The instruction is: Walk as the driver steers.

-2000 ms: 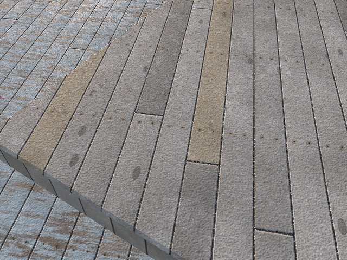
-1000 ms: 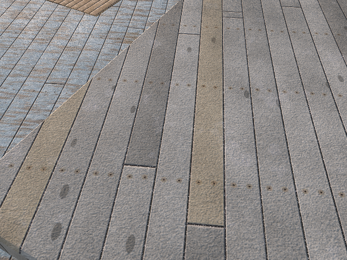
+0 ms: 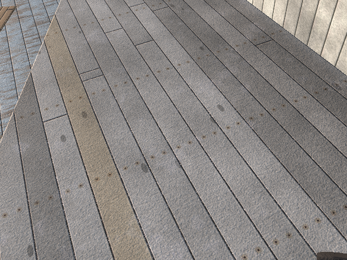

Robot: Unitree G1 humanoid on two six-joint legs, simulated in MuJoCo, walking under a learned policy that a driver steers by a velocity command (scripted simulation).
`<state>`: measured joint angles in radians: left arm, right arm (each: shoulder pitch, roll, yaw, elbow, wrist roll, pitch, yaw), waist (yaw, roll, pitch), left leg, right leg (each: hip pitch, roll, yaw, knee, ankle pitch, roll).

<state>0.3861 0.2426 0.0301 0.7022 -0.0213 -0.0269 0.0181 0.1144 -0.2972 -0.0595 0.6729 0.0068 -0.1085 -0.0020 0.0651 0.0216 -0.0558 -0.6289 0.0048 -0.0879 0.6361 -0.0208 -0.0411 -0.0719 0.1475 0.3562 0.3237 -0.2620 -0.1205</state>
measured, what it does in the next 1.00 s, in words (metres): walks ahead: left foot, then right foot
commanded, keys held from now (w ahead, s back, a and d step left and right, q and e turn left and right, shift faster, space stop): w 1.00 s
